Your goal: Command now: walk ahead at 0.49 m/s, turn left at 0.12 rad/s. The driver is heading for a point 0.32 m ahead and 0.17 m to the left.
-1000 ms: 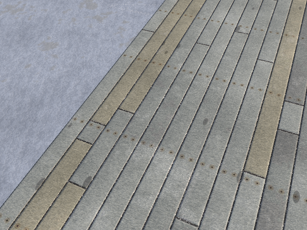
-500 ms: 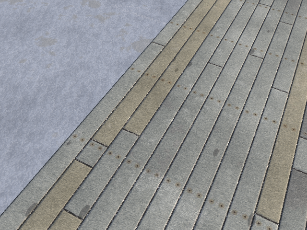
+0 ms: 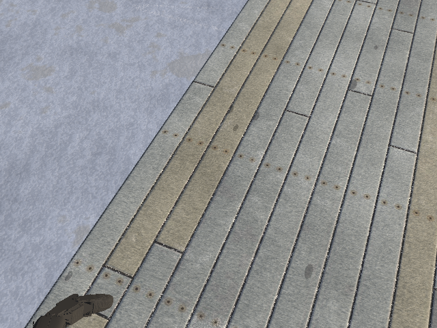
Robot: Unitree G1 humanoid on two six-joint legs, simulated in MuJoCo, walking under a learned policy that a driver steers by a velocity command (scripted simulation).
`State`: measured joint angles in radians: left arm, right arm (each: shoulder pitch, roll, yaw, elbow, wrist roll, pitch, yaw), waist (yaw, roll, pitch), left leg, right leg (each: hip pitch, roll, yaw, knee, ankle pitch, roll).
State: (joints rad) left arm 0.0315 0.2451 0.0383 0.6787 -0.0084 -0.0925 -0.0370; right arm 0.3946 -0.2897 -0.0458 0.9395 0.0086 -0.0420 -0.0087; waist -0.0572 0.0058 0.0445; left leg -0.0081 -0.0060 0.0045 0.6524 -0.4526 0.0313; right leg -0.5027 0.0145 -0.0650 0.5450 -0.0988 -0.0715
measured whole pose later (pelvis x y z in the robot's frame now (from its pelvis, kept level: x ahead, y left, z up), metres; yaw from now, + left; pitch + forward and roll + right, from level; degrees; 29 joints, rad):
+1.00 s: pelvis +0.36 +0.04 +0.02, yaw +11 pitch -1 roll +1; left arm 0.29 0.19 0.05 1.03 0.01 -0.02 0.04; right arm 0.14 -0.19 -0.05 0.90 0.00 0.01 -0.02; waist 0.00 0.02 0.01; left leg -0.27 -0.02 0.02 0.47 -0.18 0.01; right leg -0.22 -0.06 0.02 0.52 -0.29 0.04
